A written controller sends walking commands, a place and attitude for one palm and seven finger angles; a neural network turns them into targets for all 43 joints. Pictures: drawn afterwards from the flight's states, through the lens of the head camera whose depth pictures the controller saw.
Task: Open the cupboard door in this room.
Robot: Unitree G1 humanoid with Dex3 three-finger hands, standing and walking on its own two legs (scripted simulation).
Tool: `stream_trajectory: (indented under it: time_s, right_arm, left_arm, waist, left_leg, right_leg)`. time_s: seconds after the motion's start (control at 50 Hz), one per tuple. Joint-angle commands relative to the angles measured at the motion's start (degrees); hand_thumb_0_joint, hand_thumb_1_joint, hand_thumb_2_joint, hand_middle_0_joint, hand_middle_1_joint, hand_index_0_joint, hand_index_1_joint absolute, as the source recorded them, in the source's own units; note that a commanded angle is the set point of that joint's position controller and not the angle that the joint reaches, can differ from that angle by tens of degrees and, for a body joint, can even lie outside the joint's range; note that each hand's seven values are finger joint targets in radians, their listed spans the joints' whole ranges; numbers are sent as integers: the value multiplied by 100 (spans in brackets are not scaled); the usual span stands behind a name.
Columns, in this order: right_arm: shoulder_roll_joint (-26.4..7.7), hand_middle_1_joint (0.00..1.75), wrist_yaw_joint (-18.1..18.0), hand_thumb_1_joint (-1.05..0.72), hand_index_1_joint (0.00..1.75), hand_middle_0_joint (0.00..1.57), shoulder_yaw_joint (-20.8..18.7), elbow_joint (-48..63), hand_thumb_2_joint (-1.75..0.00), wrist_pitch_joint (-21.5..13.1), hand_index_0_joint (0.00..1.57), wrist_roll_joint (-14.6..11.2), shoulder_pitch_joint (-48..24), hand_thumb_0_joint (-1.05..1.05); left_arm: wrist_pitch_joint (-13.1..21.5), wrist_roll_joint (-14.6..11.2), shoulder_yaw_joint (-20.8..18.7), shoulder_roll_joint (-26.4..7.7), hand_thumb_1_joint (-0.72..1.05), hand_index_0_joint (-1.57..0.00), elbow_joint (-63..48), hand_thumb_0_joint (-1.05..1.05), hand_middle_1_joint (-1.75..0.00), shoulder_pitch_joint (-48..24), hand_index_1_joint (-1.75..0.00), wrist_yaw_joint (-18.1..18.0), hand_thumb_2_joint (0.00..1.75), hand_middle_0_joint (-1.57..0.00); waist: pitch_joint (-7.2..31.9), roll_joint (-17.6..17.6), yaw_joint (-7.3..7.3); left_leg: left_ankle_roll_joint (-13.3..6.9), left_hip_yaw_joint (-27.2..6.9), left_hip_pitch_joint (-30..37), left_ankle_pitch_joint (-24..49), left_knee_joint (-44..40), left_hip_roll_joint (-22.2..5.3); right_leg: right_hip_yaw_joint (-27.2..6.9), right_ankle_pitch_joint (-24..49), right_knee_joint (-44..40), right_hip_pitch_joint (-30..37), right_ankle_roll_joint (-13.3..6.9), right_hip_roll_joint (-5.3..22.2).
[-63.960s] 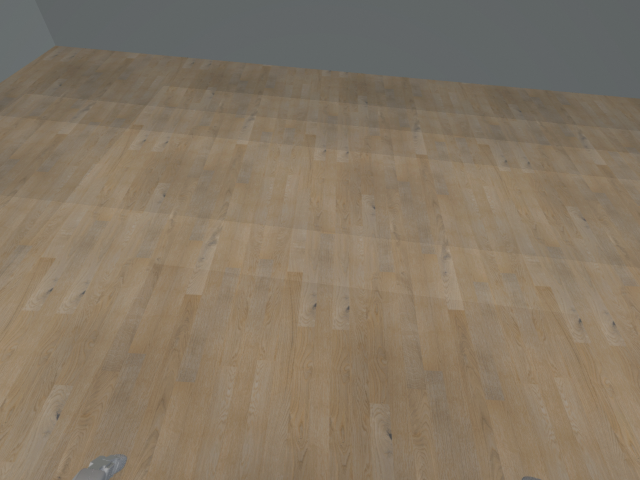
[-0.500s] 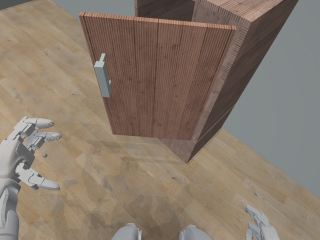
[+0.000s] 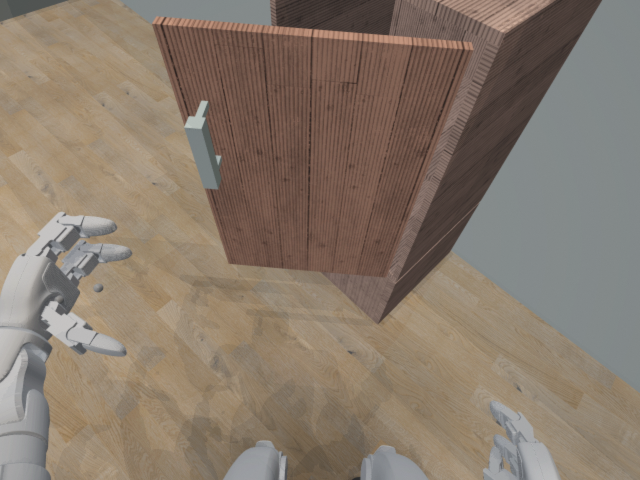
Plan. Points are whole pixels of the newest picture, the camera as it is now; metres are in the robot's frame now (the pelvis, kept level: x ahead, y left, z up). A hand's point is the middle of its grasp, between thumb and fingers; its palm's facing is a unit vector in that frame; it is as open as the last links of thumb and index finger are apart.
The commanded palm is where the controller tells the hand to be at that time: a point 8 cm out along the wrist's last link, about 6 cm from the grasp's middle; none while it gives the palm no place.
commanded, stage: move the hooked fingers beside the handle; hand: left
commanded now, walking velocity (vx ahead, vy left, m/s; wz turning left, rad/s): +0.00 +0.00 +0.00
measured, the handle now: (208, 145) +0.57 +0.21 +0.04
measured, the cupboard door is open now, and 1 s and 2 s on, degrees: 41 41 41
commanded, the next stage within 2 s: none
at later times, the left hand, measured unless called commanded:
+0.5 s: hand (117, 236) +0.38 +0.28 +0.05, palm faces -0.02 -1.00 -0.04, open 14.0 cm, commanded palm +0.37 +0.32 +0.05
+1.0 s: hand (140, 196) +0.45 +0.28 +0.05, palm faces -0.02 -1.00 -0.03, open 14.0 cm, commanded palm +0.44 +0.32 +0.04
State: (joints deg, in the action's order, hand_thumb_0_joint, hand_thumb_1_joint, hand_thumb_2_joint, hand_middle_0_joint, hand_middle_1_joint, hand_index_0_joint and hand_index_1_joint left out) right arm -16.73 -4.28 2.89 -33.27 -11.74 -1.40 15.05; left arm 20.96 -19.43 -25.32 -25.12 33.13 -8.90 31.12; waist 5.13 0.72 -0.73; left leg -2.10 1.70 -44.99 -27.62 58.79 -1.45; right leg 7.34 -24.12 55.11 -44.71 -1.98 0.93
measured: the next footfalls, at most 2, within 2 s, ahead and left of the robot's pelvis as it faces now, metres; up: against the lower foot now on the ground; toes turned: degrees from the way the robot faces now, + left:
none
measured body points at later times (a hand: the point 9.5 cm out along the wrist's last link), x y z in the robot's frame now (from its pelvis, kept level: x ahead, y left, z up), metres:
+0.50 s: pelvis +0.00 +0.00 -0.01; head +0.10 +0.02 +0.43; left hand +0.38 +0.33 +0.06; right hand +0.09 -0.27 -0.10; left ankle +0.01 +0.09 -0.67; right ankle +0.03 -0.10 -0.67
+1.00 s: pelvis +0.00 +0.02 -0.01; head +0.12 +0.04 +0.42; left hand +0.45 +0.33 +0.05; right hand +0.04 -0.26 -0.11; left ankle +0.01 +0.09 -0.68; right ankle +0.03 -0.10 -0.67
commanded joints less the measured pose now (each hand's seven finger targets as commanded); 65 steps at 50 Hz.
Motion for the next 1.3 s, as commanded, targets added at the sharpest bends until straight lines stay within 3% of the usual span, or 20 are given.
stream_trajectory:
  time_s: [0.0, 0.12, 0.22, 0.26, 0.38, 0.44, 0.52, 0.56, 0.64, 0.72, 0.8, 0.9, 0.94, 0.96, 0.98, 1.02, 1.08, 1.14, 1.22, 1.28]
  right_arm:
    - [-878, 30, -98, -90, 30, 20, -371, 557, -90, -227, 20, -57, 262, 0]
    - [-893, 30, -30, -90, 30, 20, -404, 613, -90, -113, 20, -46, 396, 0]
    - [-941, 30, 3, -90, 30, 20, -413, 573, -90, 44, 20, -49, 487, 0]
    - [-971, 30, 11, -90, 30, 20, -431, 540, -90, 103, 20, -36, 558, 0]
    - [-967, 30, 10, -90, 30, 20, -456, 409, -90, 199, 20, -22, 729, 0]
    - [-995, 30, 20, -90, 30, 20, -480, 391, -90, 254, 20, -9, 827, 0]
    - [-1025, 30, 7, -90, 30, 20, -439, 341, -90, 372, 20, -22, 845, 0]
    - [-1060, 30, 13, -90, 30, 20, -442, 325, -90, 437, 20, -14, 895, 0]
    - [-1047, 30, 84, -90, 30, 20, -458, 396, -90, 540, 20, 43, 1025, 0]
    - [-1037, 30, 131, -90, 30, 20, -470, 353, -90, 653, 20, 53, 1093, 0]
    - [-1082, 30, 132, -90, 30, 20, -456, 266, -90, 798, 20, 39, 1144, 0]
    - [-1114, 30, 110, -90, 30, 20, -422, 225, -90, 920, 20, 78, 1234, 0]
    - [-1133, 30, 123, -90, 30, 20, -436, 204, -90, 955, 20, 123, 1317, 0]
    - [-1135, 30, 134, -90, 30, 20, -429, 179, -90, 978, 20, 126, 1310, 0]
    - [-1154, 30, 131, -90, 30, 20, -430, 149, -90, 1006, 20, 138, 1334, 0]
    - [-1136, 30, 130, -90, 30, 20, -410, 110, -90, 1039, 20, 140, 1378, 0]
    - [-1201, 30, 116, -90, 30, 20, -375, 75, -90, 1147, 20, 118, 1438, 0]
    - [-1206, 30, 115, -90, 30, 20, -331, 141, -90, 1224, 20, 129, 1508, 0]
    - [-1195, 30, 153, -90, 30, 20, -368, 161, -90, 1298, 20, 184, 1613, 0]
    - [-1233, 30, 156, -90, 30, 20, -351, 69, -90, 1341, 20, 180, 1632, 0]
  left_arm:
    - [376, -40, -565, -1834, -50, -30, -831, 0, -120, -1822, -120, 65, 30, -30]
    - [284, -65, -604, -1867, -50, -30, -589, 0, -120, -1741, -120, 145, 30, -30]
    - [241, -46, -788, -2065, -50, -30, 8, 0, -120, -2129, -120, 110, 30, -30]
    - [299, 21, -972, -2333, -50, -30, 190, 0, -120, -2314, -120, 115, 30, -30]
    - [595, 190, -651, -2298, -50, -30, 216, 0, -120, -3240, -120, 231, 30, -30]
    - [599, 168, -754, -2382, -50, -30, 192, 0, -120, -3134, -120, 247, 30, -30]
    - [392, 245, -627, -2301, -50, -30, 928, 0, -120, -3621, -120, 139, 30, -30]
    - [354, 372, -719, -2515, -50, -30, 1206, 0, -120, -3946, -120, 54, 30, -30]
    - [567, 551, -788, -2712, -50, -30, 917, 0, -120, -4036, -120, -57, 30, -30]
    - [663, 514, -530, -2367, -50, -30, 997, 0, -120, -4342, -120, -118, 30, -30]
    - [498, 619, -440, -2283, -50, -30, 1702, 0, -120, -4519, -120, -174, 30, -30]
    - [589, 899, -484, -2710, -50, -30, 1818, 0, -120, -5336, -120, -303, 30, -30]
    - [780, 915, -617, -2916, -50, -30, 1490, 0, -120, -5544, -120, -337, 30, -30]
    - [804, 912, -560, -2854, -50, -30, 1607, 0, -120, -5591, -120, -348, 30, -30]
    - [840, 898, -681, -2987, -50, -30, 1614, 0, -120, -5653, -120, -376, 30, -30]
    - [796, 860, -486, -2755, -50, -30, 1805, 0, -120, -5832, -120, -349, 30, -30]
    - [512, 950, -656, -3064, -50, -30, 2496, 0, -120, -5706, -120, -302, 30, -30]
    - [379, 1103, -661, -3339, -50, -30, 2572, 0, -120, -5846, -120, -254, 30, -30]
    - [590, 1094, -709, -3425, -50, -30, 2036, 0, -120, -6243, -120, -286, 30, -30]
    - [592, 1032, -815, -3551, -50, -30, 2320, 0, -120, -6419, -120, -280, 30, -30]
  waist:
    - [1721, 570, -153]
    - [2103, 529, -74]
    - [1699, 128, -179]
    - [1833, 194, -161]
    - [2210, 807, -314]
    - [2610, 878, -237]
    - [1948, 364, -404]
    - [1959, 319, -415]
    - [2624, 955, -271]
    - [2548, 762, -448]
    - [2117, 535, -533]
    - [2189, 738, -632]
    - [2757, 1097, -554]
    - [2760, 1150, -609]
    - [2800, 1071, -598]
    - [2754, 1021, -737]
    - [2404, 680, -778]
    - [2515, 914, -758]
    - [3020, 1329, -805]
    - [2911, 1021, -931]
  left_leg:
    - [83, -354, 745, 1500, -867, 101]
    - [81, -341, 867, 2100, -818, 73]
    - [47, -254, 332, 1744, -753, 74]
    - [44, -216, 235, 1629, -714, 78]
    - [40, -294, 711, 1868, -644, 43]
    - [79, -363, 1094, 2322, -655, 11]
    - [38, -407, 590, 1766, -706, -5]
    - [28, -387, 392, 1547, -685, 6]
    - [129, -446, 1080, 2405, -632, -21]
    - [167, -560, 1285, 2704, -576, -97]
    - [142, -570, 911, 2021, -667, -88]
    - [124, -618, 814, 1786, -596, -73]
    - [242, -709, 1348, 2397, -527, -110]
    - [262, -723, 1417, 2413, -491, -115]
    - [271, -753, 1398, 2454, -463, -125]
    - [248, -762, 1371, 2604, -393, -128]
    - [122, -653, 738, 2113, -379, -96]
    - [101, -609, 620, 2279, -325, -77]
    - [206, -725, 1234, 3063, -170, -151]
    - [151, -719, 938, 2725, -126, -158]
  right_leg:
    - [-639, 956, -683, 1000, 29, -153]
    - [-618, 1538, -578, 1218, 19, -194]
    - [-702, 1391, -624, 1160, 59, -193]
    - [-789, 1304, -630, 1240, 76, -171]
    - [-725, 1364, -505, 837, 37, -221]
    - [-644, 1560, -455, 825, 20, -246]
    - [-553, 1139, -493, 486, 35, -258]
    - [-595, 1016, -483, 492, 62, -231]
    - [-543, 1403, -323, 457, 5, -267]
    - [-451, 1379, -314, 135, 19, -321]
    - [-422, 997, -380, -83, 48, -288]
    - [-453, 839, -309, -252, 29, -286]
    - [-421, 1006, -207, -303, 1, -316]
    - [-424, 981, -226, -410, 9, -321]
    - [-406, 996, -198, -393, 7, -321]
    - [-389, 1075, -170, -490, 15, -341]
    - [-449, 1064, -239, -308, 55, -324]
    - [-477, 1259, -176, -209, 48, -325]
    - [-430, 1442, -68, -491, 36, -358]
    - [-451, 1394, -112, -419, 72, -372]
